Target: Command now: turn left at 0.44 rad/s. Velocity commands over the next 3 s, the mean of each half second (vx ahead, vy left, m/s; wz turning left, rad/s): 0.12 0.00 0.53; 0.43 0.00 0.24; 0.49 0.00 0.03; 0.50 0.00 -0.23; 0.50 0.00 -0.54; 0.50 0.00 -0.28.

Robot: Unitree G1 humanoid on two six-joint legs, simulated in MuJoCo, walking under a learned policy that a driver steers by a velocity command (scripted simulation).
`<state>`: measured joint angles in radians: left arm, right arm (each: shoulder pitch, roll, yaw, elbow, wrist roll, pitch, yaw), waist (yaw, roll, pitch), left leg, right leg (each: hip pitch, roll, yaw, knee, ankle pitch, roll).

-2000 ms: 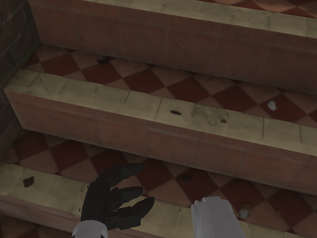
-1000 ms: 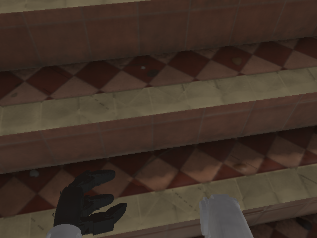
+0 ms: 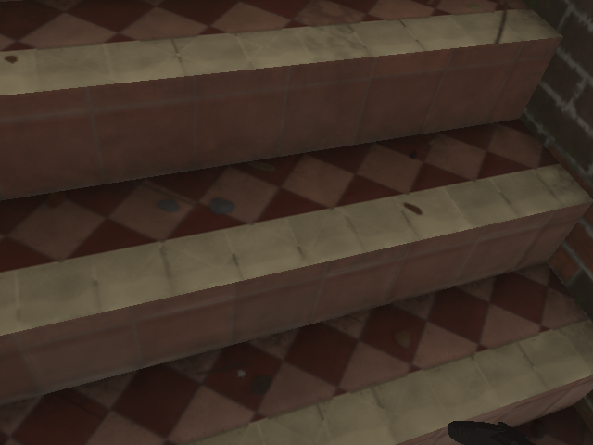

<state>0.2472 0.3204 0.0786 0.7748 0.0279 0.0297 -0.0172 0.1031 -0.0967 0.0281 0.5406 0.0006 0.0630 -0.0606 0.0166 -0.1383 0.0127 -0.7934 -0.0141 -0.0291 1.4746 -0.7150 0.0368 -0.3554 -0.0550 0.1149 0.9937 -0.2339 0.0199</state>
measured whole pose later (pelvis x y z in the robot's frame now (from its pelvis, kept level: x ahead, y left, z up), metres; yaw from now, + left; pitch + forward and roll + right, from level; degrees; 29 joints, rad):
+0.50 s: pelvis +0.10 +0.02 +0.13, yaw +15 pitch +1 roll +0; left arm 0.33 0.17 0.03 0.64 0.03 -0.02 0.04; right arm 0.24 -0.20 -0.08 0.74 -0.02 -0.03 -0.03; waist 0.04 0.05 -0.04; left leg -0.55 -0.13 -0.12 1.34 -0.36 0.06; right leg -0.41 0.02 -0.06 0.71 -0.31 -0.05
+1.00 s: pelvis +0.27 +0.14 +0.23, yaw +23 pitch +3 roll +2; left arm 0.43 0.12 0.07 0.93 0.00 -0.16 -0.04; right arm 0.06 -0.13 -0.01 0.67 -0.02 0.01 -0.03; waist 0.02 0.01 -0.02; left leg -0.79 0.00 0.20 1.25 -0.52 0.14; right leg -0.40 -0.02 0.11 1.29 0.02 -0.10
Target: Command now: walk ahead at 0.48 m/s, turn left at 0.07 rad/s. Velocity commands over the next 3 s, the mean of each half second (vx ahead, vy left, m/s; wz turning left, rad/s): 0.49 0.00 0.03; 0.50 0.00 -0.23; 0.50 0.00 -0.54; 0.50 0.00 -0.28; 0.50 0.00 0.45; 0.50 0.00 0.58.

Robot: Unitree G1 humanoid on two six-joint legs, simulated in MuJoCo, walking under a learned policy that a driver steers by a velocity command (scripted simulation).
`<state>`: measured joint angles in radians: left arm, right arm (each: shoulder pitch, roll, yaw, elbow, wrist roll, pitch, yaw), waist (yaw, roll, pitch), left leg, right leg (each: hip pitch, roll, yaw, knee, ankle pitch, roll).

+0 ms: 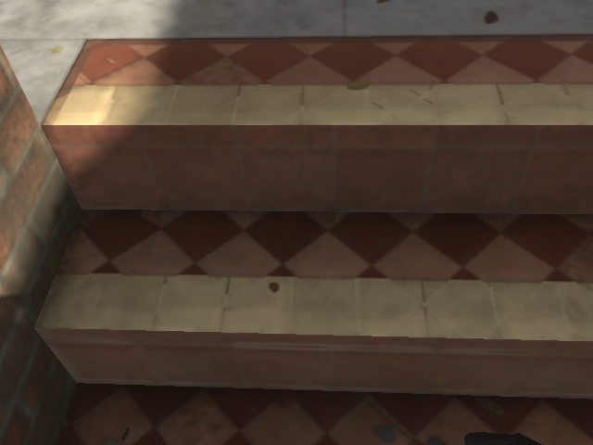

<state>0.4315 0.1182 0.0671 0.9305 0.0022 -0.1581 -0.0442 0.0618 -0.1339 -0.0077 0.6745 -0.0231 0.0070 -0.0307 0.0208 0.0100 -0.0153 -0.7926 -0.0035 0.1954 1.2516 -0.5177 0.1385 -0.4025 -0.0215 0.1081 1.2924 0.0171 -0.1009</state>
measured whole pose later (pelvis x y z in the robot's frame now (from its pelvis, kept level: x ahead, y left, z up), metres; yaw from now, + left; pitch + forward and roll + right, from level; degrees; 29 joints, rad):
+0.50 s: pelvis +0.26 -0.01 +0.20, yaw -1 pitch +3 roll -5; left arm 0.11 0.08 0.01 0.75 0.02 0.01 0.01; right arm 0.50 -0.13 -0.04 0.91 0.00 -0.15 0.01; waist -0.01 0.02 -0.02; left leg -0.39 -0.01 -0.08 1.24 -0.01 0.13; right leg -0.73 0.07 -0.22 1.18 -0.54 -0.16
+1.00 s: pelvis +0.53 +0.04 +0.45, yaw -8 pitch +2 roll +2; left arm 0.25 0.19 0.08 0.70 0.05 -0.10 -0.01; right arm 0.25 -0.21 -0.05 0.90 -0.05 -0.07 -0.02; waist 0.04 -0.03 -0.05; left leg -0.55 0.03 0.17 0.96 -0.45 0.05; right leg -0.82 0.10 0.13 2.01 -0.04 -0.14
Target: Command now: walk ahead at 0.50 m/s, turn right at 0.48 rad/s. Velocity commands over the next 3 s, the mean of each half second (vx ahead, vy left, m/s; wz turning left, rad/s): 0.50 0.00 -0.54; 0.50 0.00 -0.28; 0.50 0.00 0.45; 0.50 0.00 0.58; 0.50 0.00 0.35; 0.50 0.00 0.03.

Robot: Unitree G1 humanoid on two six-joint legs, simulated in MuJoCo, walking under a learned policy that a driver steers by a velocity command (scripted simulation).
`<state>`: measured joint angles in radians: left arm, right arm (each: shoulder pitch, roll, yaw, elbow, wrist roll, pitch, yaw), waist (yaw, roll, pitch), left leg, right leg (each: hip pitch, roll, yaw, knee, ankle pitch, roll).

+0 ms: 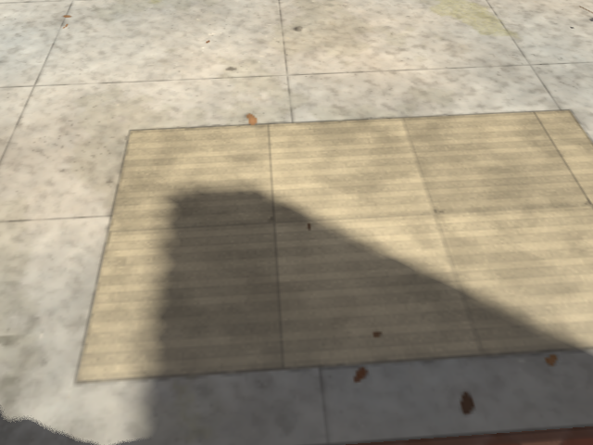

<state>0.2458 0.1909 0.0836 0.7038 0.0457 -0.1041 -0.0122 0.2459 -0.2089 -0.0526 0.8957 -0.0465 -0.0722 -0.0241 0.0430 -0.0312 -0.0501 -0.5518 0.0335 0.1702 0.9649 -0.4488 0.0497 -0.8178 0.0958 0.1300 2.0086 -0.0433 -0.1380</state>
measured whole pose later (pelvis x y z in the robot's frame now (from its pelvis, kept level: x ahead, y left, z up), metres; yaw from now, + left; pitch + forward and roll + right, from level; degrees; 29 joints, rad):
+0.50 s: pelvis +0.28 -0.09 +0.16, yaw -16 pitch +1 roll -3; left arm 0.25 0.23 0.08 0.79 0.03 0.00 0.00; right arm 0.29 -0.21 -0.06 0.68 -0.02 -0.11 0.01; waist 0.00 -0.02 -0.03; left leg -0.57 0.06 -0.06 1.82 -0.08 0.07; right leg -0.67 0.16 -0.12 1.10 -0.45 -0.16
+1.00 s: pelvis +0.60 -0.13 +0.24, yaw -24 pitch +3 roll +1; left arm 0.41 0.29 0.07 0.79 0.03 -0.08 0.01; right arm 0.17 -0.26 -0.04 0.67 -0.02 -0.08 0.02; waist 0.06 -0.02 -0.02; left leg -0.47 -0.05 0.07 0.58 -0.17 0.10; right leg -0.20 0.12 0.10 1.03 -0.42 -0.05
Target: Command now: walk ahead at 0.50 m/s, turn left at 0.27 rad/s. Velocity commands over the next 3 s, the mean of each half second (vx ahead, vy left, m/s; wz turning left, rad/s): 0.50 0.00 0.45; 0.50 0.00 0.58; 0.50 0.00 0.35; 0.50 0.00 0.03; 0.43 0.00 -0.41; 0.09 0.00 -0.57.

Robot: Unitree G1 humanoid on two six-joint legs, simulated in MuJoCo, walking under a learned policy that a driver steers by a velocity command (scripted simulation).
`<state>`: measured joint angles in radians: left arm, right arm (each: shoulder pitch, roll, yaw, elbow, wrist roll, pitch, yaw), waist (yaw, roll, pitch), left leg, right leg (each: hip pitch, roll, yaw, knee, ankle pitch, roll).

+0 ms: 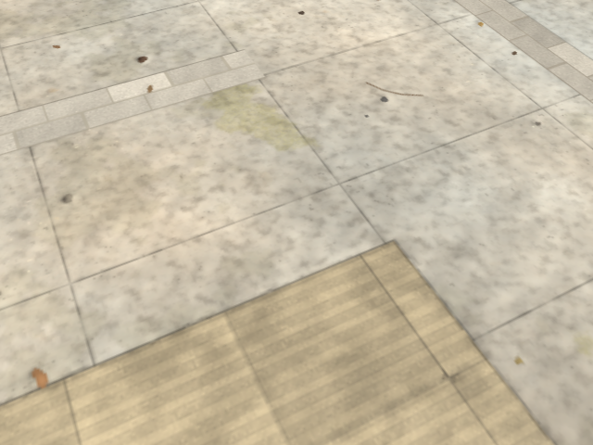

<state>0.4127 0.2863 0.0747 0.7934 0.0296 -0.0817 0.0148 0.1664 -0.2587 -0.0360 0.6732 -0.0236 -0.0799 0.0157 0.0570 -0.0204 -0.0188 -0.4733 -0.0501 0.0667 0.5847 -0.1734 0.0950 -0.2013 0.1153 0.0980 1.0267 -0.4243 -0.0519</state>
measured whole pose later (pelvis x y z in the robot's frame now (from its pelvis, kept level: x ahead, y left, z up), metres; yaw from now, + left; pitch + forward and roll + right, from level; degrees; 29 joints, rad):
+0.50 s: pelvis +0.28 +0.00 +0.00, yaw +16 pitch +3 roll +0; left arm 0.13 0.23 0.01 0.62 0.05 -0.08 0.02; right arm 0.43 -0.29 -0.07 0.76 -0.02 -0.04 0.01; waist -0.06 0.03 -0.02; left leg -0.31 -0.10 -0.08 1.06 -0.46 0.08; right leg -0.44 0.01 -0.02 0.59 -0.19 -0.03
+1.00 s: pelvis +0.50 +0.15 +0.00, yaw +34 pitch +2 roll -1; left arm 0.37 0.27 0.04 0.80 0.03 -0.05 0.00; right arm 0.13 -0.27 -0.05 0.63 -0.03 -0.01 0.04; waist 0.04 -0.01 0.03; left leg -0.48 -0.06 0.05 0.67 -0.22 0.11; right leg -0.24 -0.10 -0.08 1.12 -0.44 0.02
